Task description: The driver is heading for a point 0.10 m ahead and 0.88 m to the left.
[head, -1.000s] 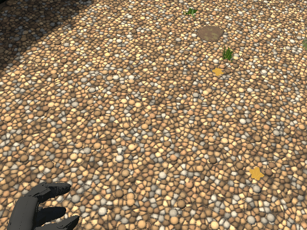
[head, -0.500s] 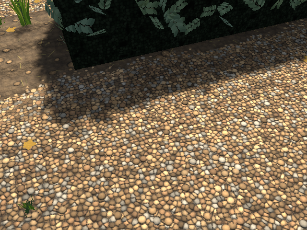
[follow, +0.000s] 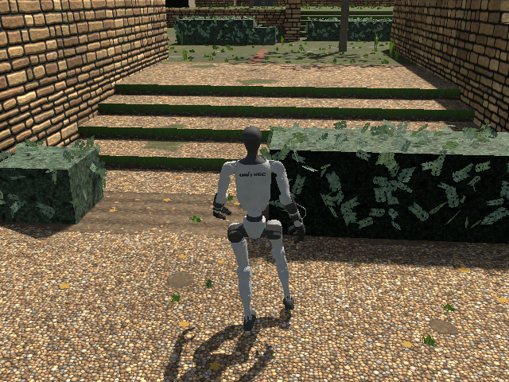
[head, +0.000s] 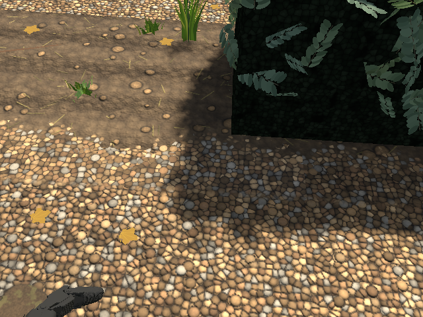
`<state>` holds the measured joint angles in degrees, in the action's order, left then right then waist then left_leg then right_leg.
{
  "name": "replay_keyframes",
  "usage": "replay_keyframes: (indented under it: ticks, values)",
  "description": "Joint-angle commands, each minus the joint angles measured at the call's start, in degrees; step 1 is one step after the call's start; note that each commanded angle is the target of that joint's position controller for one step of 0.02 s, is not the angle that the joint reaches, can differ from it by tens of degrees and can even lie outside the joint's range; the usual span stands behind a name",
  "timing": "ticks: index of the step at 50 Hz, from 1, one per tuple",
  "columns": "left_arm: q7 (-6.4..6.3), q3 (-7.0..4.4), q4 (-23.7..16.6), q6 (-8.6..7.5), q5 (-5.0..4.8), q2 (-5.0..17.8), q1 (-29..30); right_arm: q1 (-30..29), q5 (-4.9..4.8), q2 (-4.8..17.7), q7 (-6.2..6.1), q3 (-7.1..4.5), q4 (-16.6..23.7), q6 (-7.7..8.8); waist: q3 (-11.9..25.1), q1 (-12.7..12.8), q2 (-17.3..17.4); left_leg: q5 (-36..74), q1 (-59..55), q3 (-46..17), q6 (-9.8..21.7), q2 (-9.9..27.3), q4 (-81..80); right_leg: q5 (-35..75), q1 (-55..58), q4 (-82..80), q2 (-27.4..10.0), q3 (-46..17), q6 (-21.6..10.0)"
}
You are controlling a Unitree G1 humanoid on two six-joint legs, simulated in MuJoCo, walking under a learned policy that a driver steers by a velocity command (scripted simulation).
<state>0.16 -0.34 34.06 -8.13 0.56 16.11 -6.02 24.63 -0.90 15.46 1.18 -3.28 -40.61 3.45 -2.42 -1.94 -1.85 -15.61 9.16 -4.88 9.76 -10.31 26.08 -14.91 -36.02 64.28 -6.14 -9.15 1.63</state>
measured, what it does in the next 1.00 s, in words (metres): walks ahead, turning left: right foot, then left foot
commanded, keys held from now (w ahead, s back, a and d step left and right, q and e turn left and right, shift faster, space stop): w+q+shift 0.70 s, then w+shift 0.30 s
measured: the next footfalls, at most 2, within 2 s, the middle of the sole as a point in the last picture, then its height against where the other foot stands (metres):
right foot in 0.22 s outside the picture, level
left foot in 0.68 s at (135, 255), level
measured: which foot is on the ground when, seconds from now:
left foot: down 0.00-0.22, up 0.24-0.66, down 0.68-1.00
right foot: up 0.00-0.20, down 0.22-0.68, up 0.70-1.00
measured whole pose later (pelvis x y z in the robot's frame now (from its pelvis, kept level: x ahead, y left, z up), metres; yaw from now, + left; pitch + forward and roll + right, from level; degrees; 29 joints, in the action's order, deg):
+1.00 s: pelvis +0.80 +0.27 +0.00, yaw +51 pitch +0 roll -1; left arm 1.4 -0.7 34.7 -6.8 -0.1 15.8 -1.6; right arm 25.6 -0.9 12.5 0.0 -1.7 -45.2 5.1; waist -2.9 -5.7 -2.8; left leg -20.6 -3.6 -6.2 7.4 -7.3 17.9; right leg 10.3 -42.0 37.3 -6.9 -2.9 2.5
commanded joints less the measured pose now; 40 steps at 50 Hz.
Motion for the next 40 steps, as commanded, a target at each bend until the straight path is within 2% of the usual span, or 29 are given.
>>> replay_keyframes:
  ticks: [1, 3, 6, 8, 9, 10, 11, 12, 13, 14, 15, 16, 17, 18, 20, 22, 25, 27, 29, 31, 32, 33, 34, 35, 36, 37, 38, 39, 40]
  values:
    - [0.06, -1.55, -4.65, 0.37, 1.55, 4.45, 3.59, -7.76, -0.63, 7.59, -1.95, -1.95, 4.62, 1.4, -6.78, 2.6, 1.87, 6.46, 18.68, -13.27, 7.7, 8.16, -15.18, 12.4, 5.7, -14.64, 2.81, 7.21, 3.06]
    - [0.47, -1.06, -6.68, 0.1, 0.75, 1.95, 9.0, -5.12, -0.97, 9.13, -2.32, -2.62, 2.81, 1.08, -5.28, -0.76, 3.16, 3.19, 22.88, -12.44, 4.81, 7.0, -14.91, 22.13, 15.15, -26.01, 5.78, 9.0, 3.27]
    - [0.19, -2.98, -8.29, -0.13, -2.14, 5.66, 11.89, -2.34, -1.91, 9.53, -2.51, -3.09, 0.9, 1.25, -2.76, -2.33, 6.55, 0.11, 12.97, -18.27, 2.79, 9.59, -11.55, 24.27, 17.71, -34.33, 6.43, 4.36, 3.55]
    - [0.2, -4.2, -8.43, -0.41, -2.88, 8.17, 11.14, -1.77, -2.02, 8.82, -2.84, -3.28, -0.01, 0.58, -1.44, -1.24, 8.17, 7.75, 3.31, -21.11, 1.51, 11.76, -6.01, 19.17, 17.0, -36.87, 6.06, 3.33, 2.51]
    - [0.0, -5.47, -7.4, -0.56, -3.0, 10.06, 5.52, -2.16, -1.44, 9.19, -2.78, -3.46, -0.15, 0.09, 2.58, 2.02, 9.04, 18.45, -0.18, -21.01, 0.25, 11.77, 0.52, 14.91, 22.27, -35.93, 6.95, 4.33, 1.4]
    - [-0.51, -6.73, -5.72, -0.23, -3.44, 11.61, -5.83, -4.12, 0.08, 9.59, -2.21, -3.28, 0.36, -0.35, 10.07, 8.96, 9.78, 27.54, 0.34, -18.68, -2.14, 10.29, 12.84, 12.1, 33.92, -32.99, 5.69, 5.56, 0.03]
    - [-1.38, -6.97, -3.61, 0.71, -3.13, 13.07, -21.54, -6.42, 2.08, 5.94, -1.55, -1.69, 2.4, -0.32, 21.65, 15.55, 8.08, 21.36, 11.41, -16.35, -4.05, 9.28, 32.76, 1.43, 55.26, -24.86, -2.6, -1.79, -1.98]
    - [0.14, -7.37, -1.05, 0.69, -0.12, 18.3, -22.51, 6.99, -1.92, -2.56, -0.91, 0.88, 4.97, 0.32, 33.69, 5.56, -26.78, -17.44, 30.15, -11.24, -6.34, 2.17, 55.0, -24.1, 72.82, -40.86, -19.1, -39.34, -12.73]
    - [0.69, -6.75, -2.61, 0.88, -0.16, 12.75, -19.95, 3.67, -4.03, 3.05, -1.5, 0.94, 3.8, -0.07, 27.98, 7.73, -24.71, -11.85, 37.68, -7.98, -6.28, 8.87, 60.33, -41.03, 68.65, -47.59, -18.97, -46.76, -11.45]
    - [-0.04, -5.91, -2.82, 1.47, -0.66, 8.62, -16.78, -4.8, -3.07, 7.59, -1.62, -0.07, 4.52, -0.4, 17.38, 10.09, -15.72, -7.03, 40.29, -4.31, -6.49, 10.72, 60.62, -33.77, 60.05, -48.07, -16.42, -35.44, -9.45]
    - [-0.34, -5.61, -1.6, 2.24, 0.07, 8.15, -15.3, -10.34, -1.42, 8.56, -1.6, -0.41, 5.26, -0.5, 10.4, 9.99, -3.71, -4.96, 38.33, -2.4, -6.45, 12.78, 58.28, -19.67, 51.1, -47.87, -13.51, -24.86, -8.1]
    - [-0.46, -5.57, -0.22, 2.51, 0.87, 8.14, -14.17, -13.53, -0.35, 7.83, -1.25, -0.51, 6.74, -0.26, 5.78, 8.51, -1.11, -3.55, 36.58, -2.11, -6.16, 14.81, 55.39, -9.2, 43.66, -47.77, -12.25, -18.29, -8.5]
    - [-0.62, -5.12, 0.94, 2.24, 1.34, 6.71, -12.86, -13.5, -0.93, 6.81, -0.75, -0.61, 7.09, -0.7, 3.51, 6.46, -2.0, -3.08, 33.44, -2.77, -5.87, 17.1, 53.23, -3.28, 38.16, -48.61, -10.95, -12.8, -8.54]
    - [-0.4, -4.58, 2.09, 1.99, 0.78, 4.67, -11.56, -13.02, -1.92, 5.67, -0.62, -0.6, 7.29, -1.48, 2.21, 5.01, -3.58, -3.69, 32.84, -2.47, -5.6, 18.15, 51.92, -1.3, 35.89, -49.78, -10.05, -8.79, -8.49]
    - [-0.19, -4.29, 4.33, 1.78, -1.14, 3.69, -10.48, -14.06, -2.24, 2.88, -0.51, 0.17, 8.81, -2.94, -1.34, 3.24, -3.98, -4.95, 35.82, -1.76, -5.39, 20.53, 49.57, 1.69, 32.69, -52.04, -10.69, -2.86, -8.55]
    - [-0.23, -4.74, 5.33, 1.66, -1.23, 5.31, -9.02, -15.7, -1.45, 2.08, -0.04, 0.76, 10.08, -3.18, -4.13, 2.08, -2.54, -0.17, 38.47, -1.15, -6.22, 21.45, 46.34, 6.61, 30.66, -54.55, -11.16, 2.92, -8.81]
    - [-0.37, -5.45, 5.82, 1.7, 0.24, 8.55, -7.79, -19.21, -1.18, 3.73, 1.04, 0.59, 10.35, -2.41, -6.11, 2.04, 0.15, 11.65, 35.87, 2.79, -6.55, 20.08, 37.47, 13.35, 28.93, -57.8, -7.62, 14.43, -7.46]
    - [-0.61, -5.67, 6.9, 1.8, -0.4, 10.01, -10.16, -23.9, -0.97, 3.76, 1.97, 0.7, 11.16, -1.9, -7.45, 3.69, 2.39, 17.46, 32.83, 6.75, -5.12, 18.05, 28.31, 19.37, 31.27, -58.68, -6.43, 19.3, -6.01]
    - [-0.67, -6.1, 7.62, 2.22, -0.41, 13.21, -11.54, -25.17, -0.96, 5.01, 2.69, 0.08, 11.59, -1.41, -5.87, 2.7, 1.18, 18.23, 24.51, 12.13, -3.03, 13.2, 21.89, 43.26, 34.23, -55.68, -6.06, 22.84, -4.8]
    - [-1.04, -6.86, 7.74, 3.42, -0.81, 16.89, -12.26, -19.78, -1.95, 8.77, 2.67, -1.81, 10.87, -1.61, -0.73, -2.27, -4.92, 11.35, 16.03, 15.92, -1.25, 7.88, 22.08, 73.49, 39.74, -43.99, -7.53, 23.65, -4.54]
    - [-1.1, -7.18, 6.96, 4.08, -1.02, 18.0, -10.53, -10.88, -2.43, 11.7, 2.47, -3.46, 8.85, -2.15, 3.91, -7.43, -7.12, 7.39, 6.01, 16.0, 0.29, 6.12, 22.52, 81.45, 38.44, -32.38, -8.34, 23.42, -4.9]
    - [-1.27, -7.15, 5.2, 4.13, -1.36, 17.63, -6.8, 4.15, -2.14, 15.84, 1.99, -5.86, 4.41, -2.78, 10.24, -14.74, -5.2, 9.57, -14.04, 12.86, 3.22, 5.73, 17.22, 77.89, 28.93, -14.96, -7.29, 22.2, -4.39]
    - [-1.27, -5.27, 5.23, 3.21, -1.14, 11.0, -6.73, 9.9, -2.76, 17.12, 0.88, -6.47, 0.82, -3.47, 7.87, -14.32, 6.13, 10.95, -27.31, 3.47, 5.68, 9.35, 12.44, 19.6, 12.24, 9.01, 1.33, 20.94, -1.51]
    - [-0.49, -2.14, 0.61, 0.73, -0.61, 2.12, -14.44, 2.72, -1.38, 20.69, 1.04, -5.69, 4.27, -2.34, 14.85, -1.67, 24.19, -0.04, -37.55, -27.54, 16.05, 19.05, 5.53, -19.35, -7.62, 28.45, 9.7, 10.95, -0.63]
    - [-0.12, -2.4, -1.5, -1.83, -2.48, 8.28, -9.62, 2.07, -0.3, 16.05, 1.14, -4.88, 6.49, -0.98, 22.22, -5.4, 15.65, -20.43, -38.33, -44.73, 18.07, 25.1, -8.7, -13.47, -13.11, 27.12, 7.97, 0.95, -3.03]
    - [-0.26, -2.85, -2.03, -2.58, -4.21, 10.02, -3.98, 1.67, 0.29, 13.35, 1.09, -4.23, 5.5, 0.42, 12.79, -4.9, 6.91, -22.27, -29.15, -44.43, 14.43, 25.37, -13.86, -9.11, -14.2, 22.04, 5.71, 1.57, -4.19]
    - [-0.66, -2.56, -1.27, -2.52, -3.72, 8.79, -3.25, -1.57, 0.49, 11.81, 1.34, -3.58, 4.86, 1.56, 6.81, -1.36, -1.86, -17.71, -18.19, -39.62, 12.02, 24.3, -14.33, -5.24, -10.46, 15.89, 3.05, 1.54, -4.29]
    - [-0.87, -2.37, 0.15, -1.66, -2.37, 7.69, -4.96, -5.53, 0.82, 10.05, 1.28, -2.9, 4.94, 2.2, 4.1, 1.77, -3.12, -11.69, -9.81, -32.96, 10.7, 21.9, -12.97, -2.9, -5.42, 12.01, 0.83, 1.33, -3.36]
    - [-0.52, -2.58, 1.41, -0.52, -1.7, 7.55, -7.7, -8.33, 1.37, 8.38, 0.9, -2.22, 5.03, 2.42, 2.26, 4.38, -1.33, -8.51, -3.13, -27.04, 9.77, 19.08, -13.06, -1.07, -1.44, 9.28, -0.87, 1.21, -2.47]
Over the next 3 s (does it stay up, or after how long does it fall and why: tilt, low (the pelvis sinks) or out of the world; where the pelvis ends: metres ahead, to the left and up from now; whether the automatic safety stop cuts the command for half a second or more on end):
stays up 1.22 0.90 -0.01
